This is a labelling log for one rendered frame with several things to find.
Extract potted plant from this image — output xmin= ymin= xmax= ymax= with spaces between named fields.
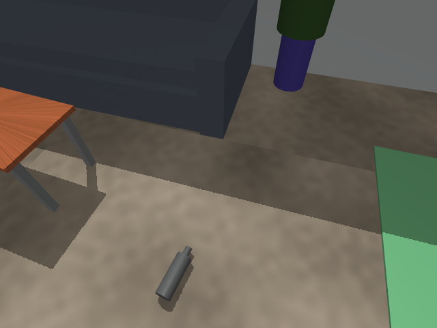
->
xmin=273 ymin=0 xmax=335 ymax=92

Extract coffee table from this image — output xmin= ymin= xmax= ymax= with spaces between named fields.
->
xmin=0 ymin=87 xmax=95 ymax=212

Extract sofa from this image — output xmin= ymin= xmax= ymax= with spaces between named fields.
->
xmin=0 ymin=0 xmax=258 ymax=139

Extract bottle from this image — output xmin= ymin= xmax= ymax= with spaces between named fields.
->
xmin=155 ymin=246 xmax=192 ymax=301

